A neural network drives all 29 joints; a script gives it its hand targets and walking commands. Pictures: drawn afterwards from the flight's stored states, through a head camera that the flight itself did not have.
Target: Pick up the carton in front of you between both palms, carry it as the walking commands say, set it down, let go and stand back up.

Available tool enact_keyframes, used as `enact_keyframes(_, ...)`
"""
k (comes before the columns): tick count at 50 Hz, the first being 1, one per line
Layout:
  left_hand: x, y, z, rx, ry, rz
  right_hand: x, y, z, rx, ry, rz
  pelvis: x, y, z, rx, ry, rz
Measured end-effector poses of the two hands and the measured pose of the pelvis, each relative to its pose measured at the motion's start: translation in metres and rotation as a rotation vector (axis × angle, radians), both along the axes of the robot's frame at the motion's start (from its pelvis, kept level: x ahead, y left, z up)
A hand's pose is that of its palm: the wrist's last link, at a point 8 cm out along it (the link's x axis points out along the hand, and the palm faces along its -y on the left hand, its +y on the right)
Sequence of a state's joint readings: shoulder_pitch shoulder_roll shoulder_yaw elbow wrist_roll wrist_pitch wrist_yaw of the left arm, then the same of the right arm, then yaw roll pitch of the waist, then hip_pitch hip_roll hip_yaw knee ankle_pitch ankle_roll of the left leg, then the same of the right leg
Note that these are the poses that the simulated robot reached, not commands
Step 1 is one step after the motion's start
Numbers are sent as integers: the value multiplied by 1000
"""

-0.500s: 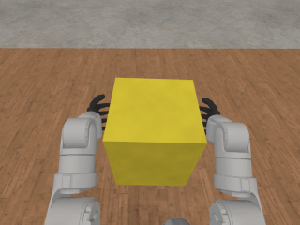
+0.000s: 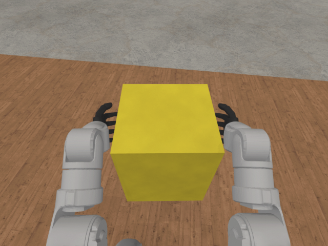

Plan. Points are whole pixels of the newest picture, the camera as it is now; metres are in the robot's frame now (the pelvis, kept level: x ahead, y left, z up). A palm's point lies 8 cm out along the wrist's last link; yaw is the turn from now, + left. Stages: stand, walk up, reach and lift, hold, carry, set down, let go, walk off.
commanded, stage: carry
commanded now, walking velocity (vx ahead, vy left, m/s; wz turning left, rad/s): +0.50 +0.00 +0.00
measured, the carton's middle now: (165, 145) +0.36 +0.02 +0.02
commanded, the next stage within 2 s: none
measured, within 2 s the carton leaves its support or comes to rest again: neither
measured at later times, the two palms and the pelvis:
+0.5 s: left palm (128, 61) +0.68 +0.16 +0.06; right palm (215, 71) +0.65 -0.14 +0.06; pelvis +0.31 +0.04 -0.03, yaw -3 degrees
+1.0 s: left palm (141, 30) +0.96 +0.15 +0.03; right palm (208, 31) +0.98 -0.15 +0.03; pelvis +0.62 -0.01 -0.07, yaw +0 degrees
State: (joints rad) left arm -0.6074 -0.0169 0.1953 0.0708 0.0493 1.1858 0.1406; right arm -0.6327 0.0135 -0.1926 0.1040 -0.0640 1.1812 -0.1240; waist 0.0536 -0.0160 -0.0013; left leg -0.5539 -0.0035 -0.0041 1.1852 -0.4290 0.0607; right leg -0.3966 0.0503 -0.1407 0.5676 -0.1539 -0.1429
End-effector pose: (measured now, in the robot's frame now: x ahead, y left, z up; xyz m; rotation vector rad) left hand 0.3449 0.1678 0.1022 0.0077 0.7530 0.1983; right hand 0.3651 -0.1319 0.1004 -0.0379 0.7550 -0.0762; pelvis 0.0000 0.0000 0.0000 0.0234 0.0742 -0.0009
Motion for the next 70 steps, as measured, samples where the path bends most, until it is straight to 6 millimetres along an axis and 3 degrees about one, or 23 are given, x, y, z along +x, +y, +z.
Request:
enact_keyframes(7,84,0,8,-14,-25,9,77,0,2,26,-22,-27,81,2,7,15,25,-12)
enact_keyframes(13,175,3,18,-11,-96,-30,158,2,12,23,-95,-58,164,15,-5,-10,28,-27)
enact_keyframes(17,240,10,0,-14,-98,-70,215,9,0,-7,-97,-75,230,27,-31,-46,5,-50)
enact_keyframes(19,269,9,-16,-25,-70,-100,236,8,-12,-38,-71,-88,253,30,-39,-28,5,-46)
enact_keyframes(23,310,-2,-39,-20,19,-156,264,-2,-34,-42,20,-133,292,40,-36,-43,2,-38)
enact_keyframes(27,353,-9,-40,-30,17,-164,301,-8,-36,-26,18,-164,331,45,-30,-49,10,-42)
enact_keyframes(34,433,-9,-29,-44,-45,-129,390,-10,-22,-6,-44,-159,415,39,-27,-56,24,-29)
enact_keyframes(39,502,-16,-21,-38,-100,-112,465,-17,-14,-9,-99,-134,485,26,-38,-35,24,-22)
enact_keyframes(42,547,-25,-27,-22,-107,-107,513,-25,-23,-8,-106,-115,533,15,-56,-16,9,-8)
enact_keyframes(45,582,-26,-45,15,-72,-80,561,-26,-46,0,-72,-69,573,7,-74,-18,1,-1)
enact_keyframes(49,609,-17,-69,15,20,-37,603,-17,-70,-9,18,-14,610,-5,-71,-6,-6,2)
enact_keyframes(54,658,-11,-67,0,3,7,659,-11,-69,7,4,0,658,-12,-64,7,6,1)
enact_keyframes(59,718,-12,-60,-13,-17,10,713,-12,-67,23,-15,-24,719,-10,-60,17,22,-9)
enact_keyframes(63,777,-12,-50,-8,-70,-14,765,-12,-58,26,-68,-44,773,-3,-64,5,25,-21)
enact_keyframes(66,825,-8,-50,-4,-98,-34,810,-8,-56,16,-97,-51,818,4,-76,-10,25,-25)
enact_keyframes(70,892,-3,-69,-14,-104,-82,866,-4,-68,-22,-104,-75,882,14,-104,-42,3,-51)
